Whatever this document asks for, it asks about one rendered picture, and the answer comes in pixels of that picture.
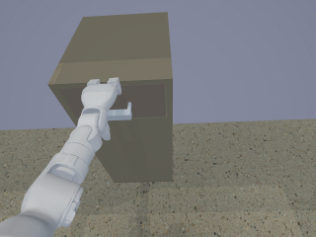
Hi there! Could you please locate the robot left upper arm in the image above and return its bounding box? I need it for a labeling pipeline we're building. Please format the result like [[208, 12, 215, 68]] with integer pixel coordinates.
[[0, 172, 84, 237]]

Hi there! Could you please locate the handle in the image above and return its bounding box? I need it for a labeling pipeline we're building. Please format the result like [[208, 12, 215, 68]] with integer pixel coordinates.
[[108, 102, 132, 120]]

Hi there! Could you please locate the drawer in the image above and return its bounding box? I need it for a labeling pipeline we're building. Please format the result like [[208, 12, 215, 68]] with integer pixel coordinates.
[[58, 83, 166, 119]]

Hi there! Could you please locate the cabinet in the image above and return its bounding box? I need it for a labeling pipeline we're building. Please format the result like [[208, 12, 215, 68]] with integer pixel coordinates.
[[47, 12, 173, 183]]

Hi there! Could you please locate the left robot forearm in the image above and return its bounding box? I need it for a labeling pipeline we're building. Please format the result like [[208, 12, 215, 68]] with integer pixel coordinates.
[[21, 105, 108, 212]]

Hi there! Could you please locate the left robot hand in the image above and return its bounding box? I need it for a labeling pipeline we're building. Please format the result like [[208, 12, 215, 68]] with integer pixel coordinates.
[[81, 77, 121, 141]]

